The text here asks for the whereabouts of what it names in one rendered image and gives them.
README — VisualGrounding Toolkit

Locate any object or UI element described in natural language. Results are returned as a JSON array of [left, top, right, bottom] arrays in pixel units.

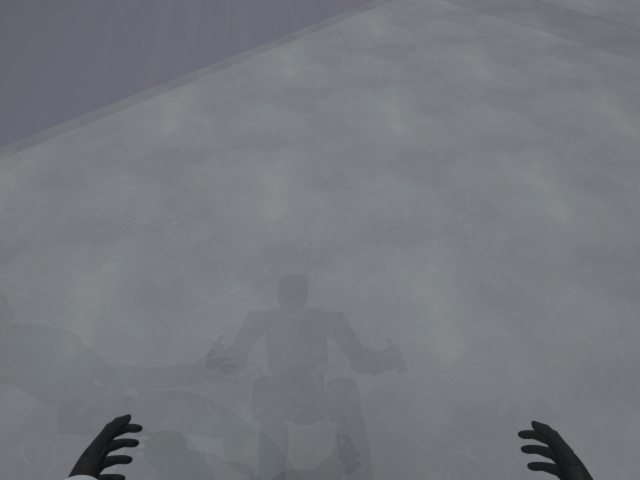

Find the robot right hand
[[518, 421, 593, 480]]

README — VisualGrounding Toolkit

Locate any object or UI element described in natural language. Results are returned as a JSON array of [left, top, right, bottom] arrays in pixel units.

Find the robot left hand
[[68, 414, 143, 480]]

